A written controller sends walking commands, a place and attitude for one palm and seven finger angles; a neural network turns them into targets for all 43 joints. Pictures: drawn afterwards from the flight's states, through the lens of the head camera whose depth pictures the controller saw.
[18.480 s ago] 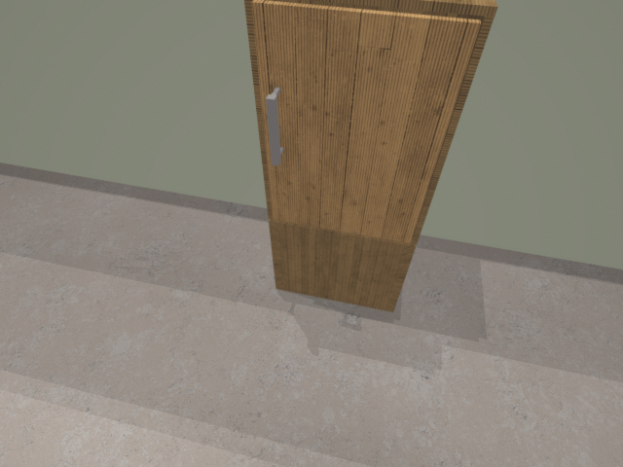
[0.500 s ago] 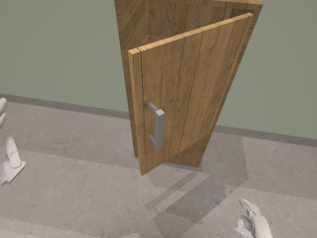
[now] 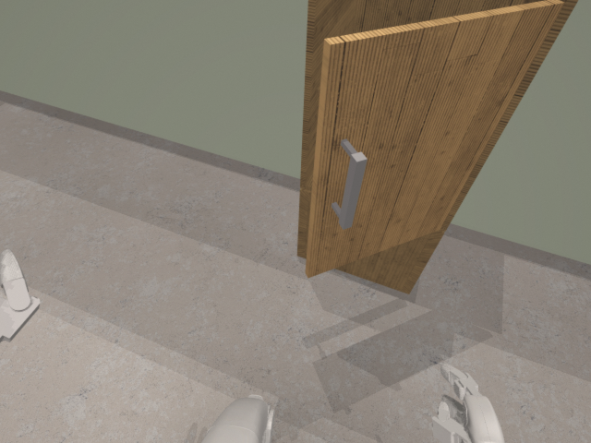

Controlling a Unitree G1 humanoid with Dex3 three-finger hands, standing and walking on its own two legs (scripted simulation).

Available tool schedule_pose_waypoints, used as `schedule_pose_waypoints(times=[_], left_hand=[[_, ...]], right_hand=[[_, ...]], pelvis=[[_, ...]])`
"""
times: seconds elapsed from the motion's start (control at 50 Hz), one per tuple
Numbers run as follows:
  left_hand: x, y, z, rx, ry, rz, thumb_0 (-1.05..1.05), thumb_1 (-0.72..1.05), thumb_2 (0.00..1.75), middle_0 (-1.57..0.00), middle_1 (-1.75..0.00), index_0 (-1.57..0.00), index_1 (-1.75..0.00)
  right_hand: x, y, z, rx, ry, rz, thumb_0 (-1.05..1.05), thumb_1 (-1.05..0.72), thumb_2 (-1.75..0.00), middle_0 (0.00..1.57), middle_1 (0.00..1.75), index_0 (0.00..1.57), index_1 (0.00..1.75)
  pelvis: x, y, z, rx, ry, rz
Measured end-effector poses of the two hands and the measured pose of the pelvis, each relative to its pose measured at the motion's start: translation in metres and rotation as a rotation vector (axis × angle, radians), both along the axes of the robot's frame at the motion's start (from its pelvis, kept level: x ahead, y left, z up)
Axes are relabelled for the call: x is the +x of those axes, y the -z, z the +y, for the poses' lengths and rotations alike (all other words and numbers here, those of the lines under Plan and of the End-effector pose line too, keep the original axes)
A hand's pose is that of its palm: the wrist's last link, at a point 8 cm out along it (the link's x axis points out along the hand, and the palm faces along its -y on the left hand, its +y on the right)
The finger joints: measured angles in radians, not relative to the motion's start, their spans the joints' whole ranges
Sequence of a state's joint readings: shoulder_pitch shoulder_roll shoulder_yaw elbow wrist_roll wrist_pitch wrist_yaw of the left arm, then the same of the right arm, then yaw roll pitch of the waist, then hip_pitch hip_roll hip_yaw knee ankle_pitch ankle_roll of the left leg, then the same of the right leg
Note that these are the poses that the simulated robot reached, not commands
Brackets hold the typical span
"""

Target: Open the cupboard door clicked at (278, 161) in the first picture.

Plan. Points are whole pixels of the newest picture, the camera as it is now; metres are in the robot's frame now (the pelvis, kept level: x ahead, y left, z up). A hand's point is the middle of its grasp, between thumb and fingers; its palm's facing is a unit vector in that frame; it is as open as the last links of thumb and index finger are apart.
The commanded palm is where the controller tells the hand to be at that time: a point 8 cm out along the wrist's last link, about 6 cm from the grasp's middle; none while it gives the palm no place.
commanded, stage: step back with the hand held close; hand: left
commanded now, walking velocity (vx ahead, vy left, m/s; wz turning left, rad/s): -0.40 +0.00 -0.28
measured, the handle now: (345, 186) +0.53 -0.01 +0.01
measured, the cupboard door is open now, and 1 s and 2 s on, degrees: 45 45 45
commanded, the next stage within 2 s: stop stepping back and stand still in 0.06 s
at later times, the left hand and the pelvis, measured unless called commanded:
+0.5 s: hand (59, 355) +0.14 +0.22 +0.18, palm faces +0.23 -0.80 -0.55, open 7.4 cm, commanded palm +0.08 +0.27 +0.19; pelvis -0.11 +0.00 +0.01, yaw -11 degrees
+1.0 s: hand (58, 381) +0.13 +0.22 +0.16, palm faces +0.24 -0.82 -0.52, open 7.4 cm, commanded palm none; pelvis -0.13 +0.01 +0.01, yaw -11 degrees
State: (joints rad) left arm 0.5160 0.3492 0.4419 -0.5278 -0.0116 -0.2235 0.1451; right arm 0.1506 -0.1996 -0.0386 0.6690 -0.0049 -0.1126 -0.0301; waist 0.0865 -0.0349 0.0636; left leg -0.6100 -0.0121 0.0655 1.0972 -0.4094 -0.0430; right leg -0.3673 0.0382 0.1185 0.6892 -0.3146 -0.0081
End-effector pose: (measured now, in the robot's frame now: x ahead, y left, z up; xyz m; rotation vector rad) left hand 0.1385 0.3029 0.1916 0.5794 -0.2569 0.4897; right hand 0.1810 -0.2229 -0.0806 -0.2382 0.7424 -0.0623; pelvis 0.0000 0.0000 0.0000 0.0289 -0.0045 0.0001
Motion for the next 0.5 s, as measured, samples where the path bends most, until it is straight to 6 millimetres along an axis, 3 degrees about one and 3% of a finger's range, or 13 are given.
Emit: schedule_pose_waypoints(times=[0.1, 0.18, 0.26, 0.34, 0.42, 0.5], left_hand=[[0.005, -0.006, 0.006, -0.024, 0.070, -0.007, 0.01, 0.88, 0.90, -0.21, -0.31, -0.21, -0.30], [0.015, -0.003, 0.010, 0.042, 0.182, -0.021, 0.01, 0.89, 0.90, -0.21, -0.31, -0.21, -0.30], [0.004, -0.007, 0.005, 0.081, 0.254, 0.055, 0.01, 0.89, 0.90, -0.21, -0.31, -0.21, -0.30], [-0.016, -0.018, -0.018, 0.103, 0.326, 0.086, 0.01, 0.89, 0.90, -0.21, -0.31, -0.21, -0.30], [-0.027, -0.016, -0.036, 0.122, 0.345, 0.077, 0.01, 0.88, 0.90, -0.21, -0.31, -0.21, -0.30], [-0.027, -0.010, -0.042, 0.079, 0.305, 0.083, 0.01, 0.88, 0.90, -0.21, -0.31, -0.21, -0.30]], right_hand=[[-0.013, -0.033, 0.014, -0.042, -0.006, -0.042, 0.01, -0.90, -0.90, 0.20, 0.30, 0.20, 0.30], [-0.030, -0.030, 0.017, -0.056, 0.052, -0.093, 0.01, -0.90, -0.90, 0.20, 0.30, 0.20, 0.30], [-0.073, -0.036, 0.019, 0.002, 0.115, -0.091, 0.01, -0.90, -0.90, 0.20, 0.30, 0.20, 0.30], [-0.124, -0.033, 0.011, 0.031, 0.163, -0.074, 0.01, -0.90, -0.90, 0.20, 0.30, 0.20, 0.30], [-0.170, -0.013, -0.009, 0.019, 0.217, -0.006, 0.01, -0.90, -0.90, 0.20, 0.30, 0.20, 0.30], [-0.214, -0.002, -0.033, 0.000, 0.297, 0.074, 0.01, -0.90, -0.90, 0.20, 0.30, 0.20, 0.30]], pelvis=[[-0.023, -0.017, 0.009, 0.023, 0.039, 0.066], [-0.056, -0.005, 0.023, -0.011, 0.024, 0.074], [-0.074, -0.012, 0.024, -0.021, 0.101, 0.052], [-0.083, -0.014, 0.019, -0.033, 0.150, 0.041], [-0.096, -0.007, 0.008, -0.019, 0.178, 0.038], [-0.113, -0.009, 0.002, -0.012, 0.191, 0.030]])
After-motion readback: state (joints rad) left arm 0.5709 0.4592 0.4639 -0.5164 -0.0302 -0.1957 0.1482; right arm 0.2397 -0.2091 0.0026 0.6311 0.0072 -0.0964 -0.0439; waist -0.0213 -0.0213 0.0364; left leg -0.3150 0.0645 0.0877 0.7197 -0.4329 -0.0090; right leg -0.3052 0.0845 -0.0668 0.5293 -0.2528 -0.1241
